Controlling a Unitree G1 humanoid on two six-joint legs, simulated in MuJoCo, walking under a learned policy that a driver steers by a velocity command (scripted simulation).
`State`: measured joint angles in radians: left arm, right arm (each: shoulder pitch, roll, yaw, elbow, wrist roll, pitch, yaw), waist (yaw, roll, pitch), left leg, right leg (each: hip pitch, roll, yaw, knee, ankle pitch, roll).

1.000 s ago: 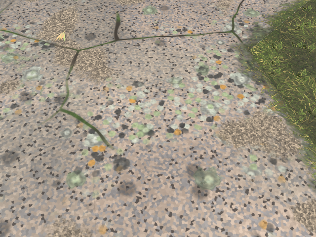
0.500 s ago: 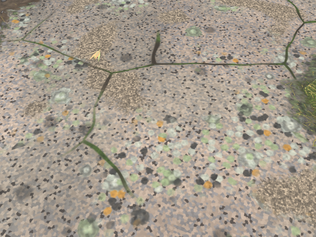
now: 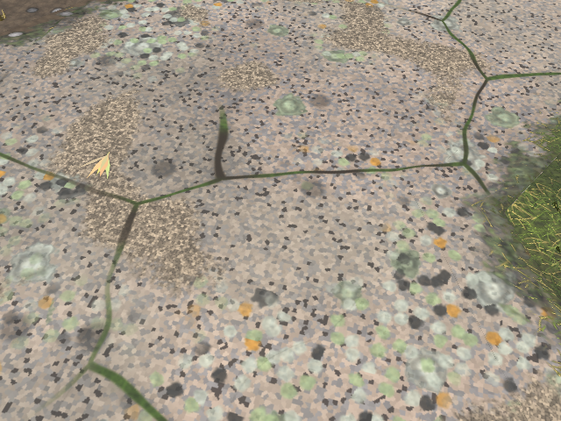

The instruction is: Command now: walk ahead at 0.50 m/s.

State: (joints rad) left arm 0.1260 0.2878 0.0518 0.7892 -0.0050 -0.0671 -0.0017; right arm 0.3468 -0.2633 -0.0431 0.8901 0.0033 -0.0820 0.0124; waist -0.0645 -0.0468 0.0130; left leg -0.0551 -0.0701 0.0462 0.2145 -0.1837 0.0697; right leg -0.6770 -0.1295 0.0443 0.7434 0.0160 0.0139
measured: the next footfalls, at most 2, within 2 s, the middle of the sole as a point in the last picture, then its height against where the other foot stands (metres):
right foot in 0.20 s outside the picture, level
left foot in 0.72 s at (204, 410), level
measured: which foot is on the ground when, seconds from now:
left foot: down 0.00-0.22, up 0.24-0.70, down 0.72-1.00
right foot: up 0.00-0.18, down 0.20-0.74, up 0.76-1.00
